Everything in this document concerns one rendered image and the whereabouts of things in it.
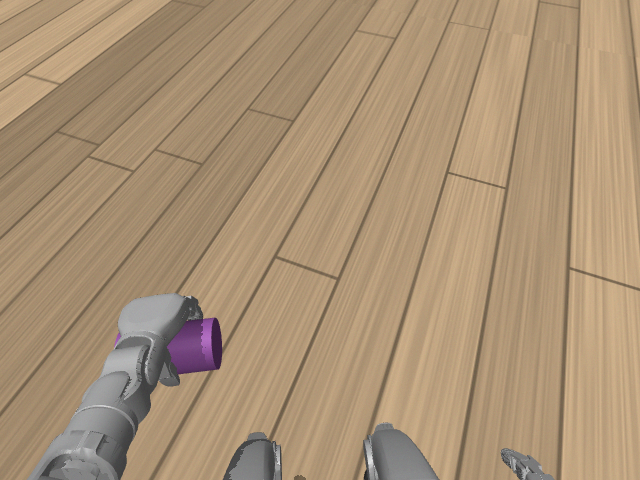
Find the left robot hand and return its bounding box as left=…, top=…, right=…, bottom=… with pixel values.
left=118, top=293, right=203, bottom=387

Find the right robot hand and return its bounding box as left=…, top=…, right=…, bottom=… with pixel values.
left=501, top=448, right=555, bottom=480

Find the can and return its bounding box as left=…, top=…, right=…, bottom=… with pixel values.
left=114, top=318, right=222, bottom=374

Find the left robot arm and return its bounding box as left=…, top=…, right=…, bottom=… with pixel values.
left=27, top=331, right=167, bottom=480

